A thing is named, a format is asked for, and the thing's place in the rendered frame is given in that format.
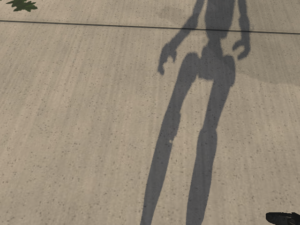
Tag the right robot hand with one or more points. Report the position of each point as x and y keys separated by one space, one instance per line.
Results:
x=279 y=218

